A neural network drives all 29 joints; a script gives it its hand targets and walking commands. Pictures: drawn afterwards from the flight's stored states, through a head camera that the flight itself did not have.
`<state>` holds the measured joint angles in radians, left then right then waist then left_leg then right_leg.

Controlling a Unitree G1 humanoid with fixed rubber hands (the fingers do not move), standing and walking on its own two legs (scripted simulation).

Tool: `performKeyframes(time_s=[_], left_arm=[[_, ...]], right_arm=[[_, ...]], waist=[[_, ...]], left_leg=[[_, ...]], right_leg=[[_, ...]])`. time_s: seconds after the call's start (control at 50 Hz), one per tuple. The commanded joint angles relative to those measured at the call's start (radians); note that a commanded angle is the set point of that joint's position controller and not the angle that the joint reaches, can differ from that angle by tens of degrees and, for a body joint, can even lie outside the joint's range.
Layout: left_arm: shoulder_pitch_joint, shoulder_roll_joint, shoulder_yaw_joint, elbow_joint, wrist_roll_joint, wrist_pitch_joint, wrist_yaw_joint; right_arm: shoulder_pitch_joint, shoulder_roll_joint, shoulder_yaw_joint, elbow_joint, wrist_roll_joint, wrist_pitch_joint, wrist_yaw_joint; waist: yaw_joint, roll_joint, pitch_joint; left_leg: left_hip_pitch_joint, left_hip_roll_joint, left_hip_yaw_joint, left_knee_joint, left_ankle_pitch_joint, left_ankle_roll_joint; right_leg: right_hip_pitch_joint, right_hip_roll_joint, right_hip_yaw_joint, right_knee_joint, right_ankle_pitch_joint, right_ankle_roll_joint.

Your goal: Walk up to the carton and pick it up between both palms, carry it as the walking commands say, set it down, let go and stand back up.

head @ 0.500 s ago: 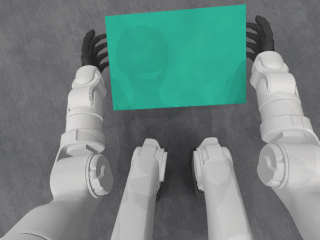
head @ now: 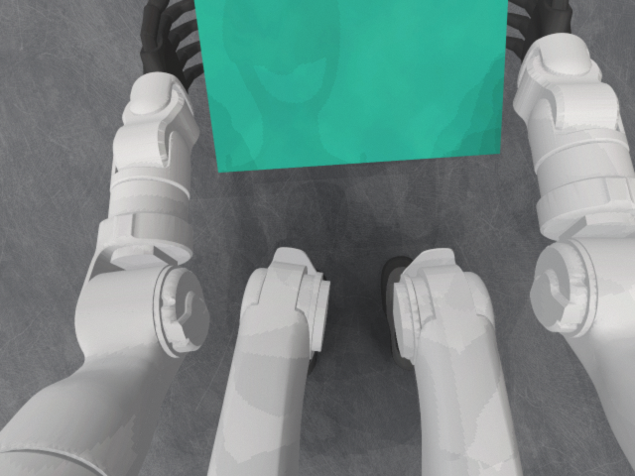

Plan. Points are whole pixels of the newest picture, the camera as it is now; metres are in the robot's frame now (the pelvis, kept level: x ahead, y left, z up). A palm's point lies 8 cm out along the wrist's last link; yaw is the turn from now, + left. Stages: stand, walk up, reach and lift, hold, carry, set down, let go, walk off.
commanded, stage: set down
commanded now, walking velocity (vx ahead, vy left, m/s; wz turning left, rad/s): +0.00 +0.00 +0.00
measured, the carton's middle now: (348, 72) +0.53 +0.00 -0.21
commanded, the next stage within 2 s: none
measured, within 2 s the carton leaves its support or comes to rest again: rests again in 1.40 s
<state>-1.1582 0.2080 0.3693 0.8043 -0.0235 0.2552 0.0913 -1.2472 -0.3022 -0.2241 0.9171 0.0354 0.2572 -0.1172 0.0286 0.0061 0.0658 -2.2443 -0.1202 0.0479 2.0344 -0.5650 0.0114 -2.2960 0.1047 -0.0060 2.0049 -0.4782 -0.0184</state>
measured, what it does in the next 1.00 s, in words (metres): lowers itself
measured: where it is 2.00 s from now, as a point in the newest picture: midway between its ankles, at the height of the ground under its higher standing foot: (354, 336)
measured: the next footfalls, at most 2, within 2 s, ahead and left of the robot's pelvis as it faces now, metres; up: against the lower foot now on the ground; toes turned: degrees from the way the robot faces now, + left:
none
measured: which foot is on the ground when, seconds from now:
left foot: down 0.00-1.00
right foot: down 0.00-1.00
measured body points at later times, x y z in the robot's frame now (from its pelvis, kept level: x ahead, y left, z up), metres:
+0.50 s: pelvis +0.01 +0.00 -0.04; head +0.36 +0.00 +0.23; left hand +0.53 +0.19 -0.20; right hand +0.55 -0.20 -0.21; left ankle +0.10 +0.09 -0.38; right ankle +0.12 -0.10 -0.38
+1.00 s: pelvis +0.00 +0.00 -0.06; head +0.36 -0.01 +0.20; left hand +0.53 +0.20 -0.23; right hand +0.55 -0.19 -0.24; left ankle +0.10 +0.09 -0.38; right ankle +0.12 -0.09 -0.38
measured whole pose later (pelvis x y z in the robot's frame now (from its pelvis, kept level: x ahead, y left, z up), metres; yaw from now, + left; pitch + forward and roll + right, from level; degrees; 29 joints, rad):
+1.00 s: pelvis +0.00 +0.00 -0.06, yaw +1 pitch +33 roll +1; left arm -1.36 0.32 0.19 1.06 -0.18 0.16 0.12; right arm -1.43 -0.42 -0.02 1.17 0.23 0.14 -0.12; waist 0.03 0.01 0.38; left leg -2.24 -0.07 0.08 2.29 -0.62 0.04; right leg -2.28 0.03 -0.07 2.26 -0.55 -0.08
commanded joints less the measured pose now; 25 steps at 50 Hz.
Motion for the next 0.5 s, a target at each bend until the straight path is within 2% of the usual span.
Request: performKeyframes(time_s=[0.0,0.1,0.12,0.26,0.38,0.48], left_arm=[[-0.657,-0.769,-0.426,-0.13,-0.123,-0.027,-0.272],[-0.689,-0.749,-0.434,-0.122,-0.141,-0.04,-0.266],[-0.695,-0.752,-0.441,-0.129,-0.146,-0.042,-0.264],[-0.721,-0.753,-0.46,-0.102,-0.16,-0.062,-0.249],[-0.746,-0.729,-0.459,-0.079,-0.178,-0.086,-0.237],[-0.739,-0.716,-0.447,-0.034,-0.184,-0.097,-0.225]], right_arm=[[-0.592,0.856,0.357,-0.17,0.127,-0.043,0.272],[-0.624,0.833,0.369,-0.163,0.148,-0.056,0.269],[-0.64,0.831,0.372,-0.173,0.154,-0.059,0.269],[-0.648,0.778,0.353,-0.124,0.173,-0.087,0.272],[-0.647,0.755,0.339,-0.079,0.179,-0.109,0.272],[-0.669,0.731,0.348,-0.072,0.195,-0.124,0.272]], waist=[[0.013,-0.061,-1.167],[0.014,-0.06,-1.154],[0.006,-0.055,-1.16],[-0.003,0.012,-1.072],[-0.014,0.011,-0.981],[-0.011,0.001,-0.933]], left_leg=[[0.472,0.019,-0.021,-0.153,0.266,-0.003],[0.471,0.025,-0.022,-0.111,0.285,-0.001],[0.482,0.027,-0.023,-0.104,0.283,0.001],[0.476,0.032,-0.03,-0.051,0.318,-0.004],[0.459,0.031,-0.046,-0.019,0.335,0.0],[0.45,0.031,-0.057,0.002,0.336,0.006]], right_leg=[[0.75,-0.007,0.018,-0.087,0.273,0.004],[0.736,-0.013,0.017,-0.041,0.288,0.001],[0.717,-0.011,0.014,-0.038,0.283,0.001],[0.632,-0.017,0.022,0.021,0.287,-0.02],[0.57,-0.021,0.024,0.055,0.289,-0.027],[0.549,-0.027,0.028,0.078,0.282,-0.029]])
